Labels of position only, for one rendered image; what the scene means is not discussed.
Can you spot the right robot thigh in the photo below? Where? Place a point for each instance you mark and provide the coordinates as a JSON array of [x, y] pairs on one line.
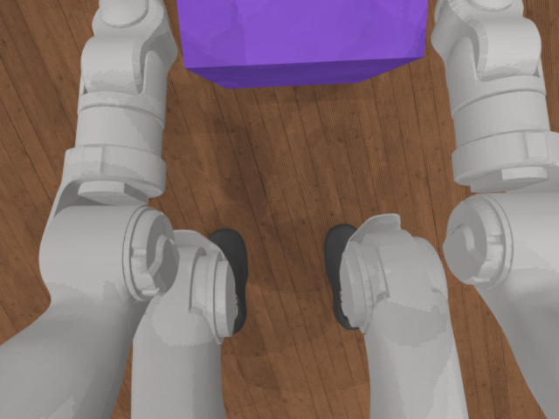
[[413, 361]]

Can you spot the robot right forearm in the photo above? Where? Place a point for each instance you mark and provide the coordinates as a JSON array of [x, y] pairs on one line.
[[493, 70]]

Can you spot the left robot upper arm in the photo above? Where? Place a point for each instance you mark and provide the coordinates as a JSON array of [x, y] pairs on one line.
[[101, 265]]

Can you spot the carton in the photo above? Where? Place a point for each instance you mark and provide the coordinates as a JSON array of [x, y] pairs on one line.
[[265, 43]]

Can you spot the robot left forearm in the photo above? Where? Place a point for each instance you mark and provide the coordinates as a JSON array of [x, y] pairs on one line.
[[117, 159]]

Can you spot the right robot upper arm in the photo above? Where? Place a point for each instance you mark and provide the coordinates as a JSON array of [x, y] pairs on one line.
[[507, 246]]

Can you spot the right robot foot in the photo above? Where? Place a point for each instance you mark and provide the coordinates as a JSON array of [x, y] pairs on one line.
[[334, 245]]

